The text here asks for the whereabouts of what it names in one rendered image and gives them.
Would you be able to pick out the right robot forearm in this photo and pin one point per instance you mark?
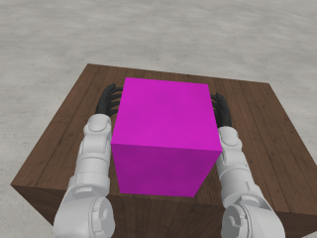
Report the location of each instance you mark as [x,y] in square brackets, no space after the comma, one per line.
[234,174]

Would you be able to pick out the left robot forearm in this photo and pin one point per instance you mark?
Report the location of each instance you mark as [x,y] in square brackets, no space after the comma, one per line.
[93,161]

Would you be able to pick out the right robot upper arm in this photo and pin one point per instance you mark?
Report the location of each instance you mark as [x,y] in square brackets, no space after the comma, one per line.
[246,221]

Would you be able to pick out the left robot upper arm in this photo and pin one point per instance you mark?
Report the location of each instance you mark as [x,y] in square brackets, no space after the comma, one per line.
[88,217]

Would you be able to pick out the carton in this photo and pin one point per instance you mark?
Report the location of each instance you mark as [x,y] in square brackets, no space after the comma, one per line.
[165,139]

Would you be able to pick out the pedestal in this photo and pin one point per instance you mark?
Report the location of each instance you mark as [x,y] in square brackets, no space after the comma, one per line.
[280,164]

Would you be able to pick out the robot right hand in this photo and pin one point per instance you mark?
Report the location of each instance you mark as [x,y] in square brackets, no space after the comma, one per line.
[222,112]

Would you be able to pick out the robot left hand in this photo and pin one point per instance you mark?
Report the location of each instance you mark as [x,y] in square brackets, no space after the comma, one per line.
[104,104]

